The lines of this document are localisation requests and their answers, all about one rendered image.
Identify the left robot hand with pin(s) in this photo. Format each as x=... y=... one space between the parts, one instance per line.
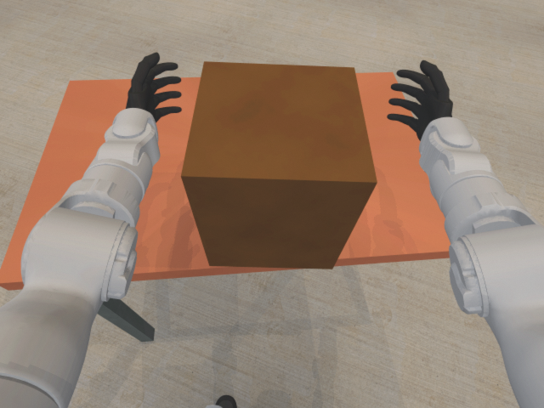
x=143 y=86

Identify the right robot upper arm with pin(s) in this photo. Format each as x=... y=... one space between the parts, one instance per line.
x=499 y=275

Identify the table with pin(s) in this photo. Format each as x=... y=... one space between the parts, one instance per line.
x=400 y=222

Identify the robot left forearm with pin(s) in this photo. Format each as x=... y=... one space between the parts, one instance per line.
x=116 y=180

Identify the carton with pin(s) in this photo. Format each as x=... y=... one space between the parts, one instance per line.
x=278 y=166

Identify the robot right forearm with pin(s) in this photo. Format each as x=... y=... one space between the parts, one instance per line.
x=469 y=194

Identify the right robot hand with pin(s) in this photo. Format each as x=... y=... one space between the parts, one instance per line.
x=434 y=100

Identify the left robot upper arm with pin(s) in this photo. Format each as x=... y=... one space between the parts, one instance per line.
x=77 y=261

